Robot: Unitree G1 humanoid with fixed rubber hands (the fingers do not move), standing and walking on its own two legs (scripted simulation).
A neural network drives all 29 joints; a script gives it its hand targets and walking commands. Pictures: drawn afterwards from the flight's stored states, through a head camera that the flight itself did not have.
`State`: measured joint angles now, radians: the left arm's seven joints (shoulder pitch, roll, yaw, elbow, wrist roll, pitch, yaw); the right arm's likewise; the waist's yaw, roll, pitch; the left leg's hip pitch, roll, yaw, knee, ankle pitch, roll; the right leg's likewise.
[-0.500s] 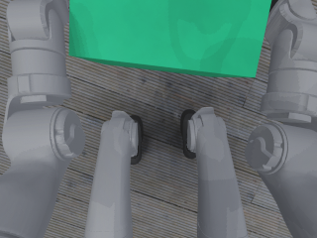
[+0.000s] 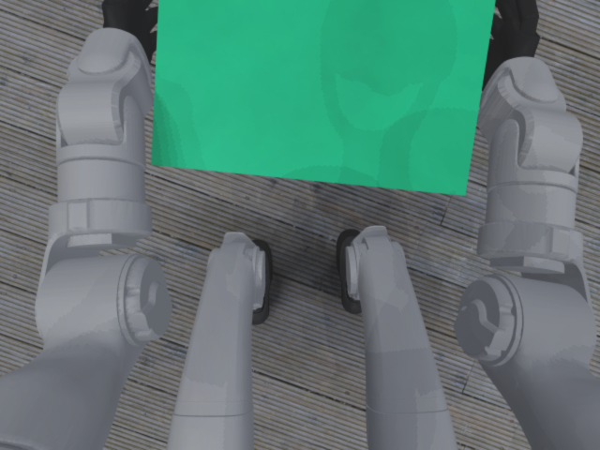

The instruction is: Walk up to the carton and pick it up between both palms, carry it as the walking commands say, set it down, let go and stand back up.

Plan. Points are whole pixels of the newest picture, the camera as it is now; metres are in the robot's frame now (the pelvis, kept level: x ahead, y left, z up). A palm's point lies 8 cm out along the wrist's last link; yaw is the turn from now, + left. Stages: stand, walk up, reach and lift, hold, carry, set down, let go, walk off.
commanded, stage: reach and lift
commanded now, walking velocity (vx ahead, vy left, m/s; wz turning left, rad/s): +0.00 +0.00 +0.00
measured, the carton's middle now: (316, 61) +0.53 -0.02 -0.13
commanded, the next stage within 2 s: none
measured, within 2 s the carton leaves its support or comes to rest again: neither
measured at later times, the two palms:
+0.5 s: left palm (79, 31) +0.50 +0.17 +0.01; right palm (549, 62) +0.47 -0.20 +0.00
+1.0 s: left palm (3, 5) +0.48 +0.17 +0.09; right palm out of the picture +0.45 -0.20 +0.08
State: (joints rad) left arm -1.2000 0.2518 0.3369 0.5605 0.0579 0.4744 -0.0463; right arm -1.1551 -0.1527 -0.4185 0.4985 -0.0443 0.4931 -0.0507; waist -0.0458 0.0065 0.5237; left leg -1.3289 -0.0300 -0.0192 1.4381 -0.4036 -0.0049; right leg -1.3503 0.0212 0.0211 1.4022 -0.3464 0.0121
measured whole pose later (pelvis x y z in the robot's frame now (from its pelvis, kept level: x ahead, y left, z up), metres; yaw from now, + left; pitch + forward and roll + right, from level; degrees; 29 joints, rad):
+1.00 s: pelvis +0.03 +0.01 +0.12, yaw +0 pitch +7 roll +0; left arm -0.86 0.09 0.39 0.47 0.17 0.44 -0.10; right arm -0.84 -0.03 -0.45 0.41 -0.17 0.49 0.03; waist -0.06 0.02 0.43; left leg -0.75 -0.03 -0.03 0.84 -0.22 0.01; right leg -0.76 0.01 0.03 0.80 -0.17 0.01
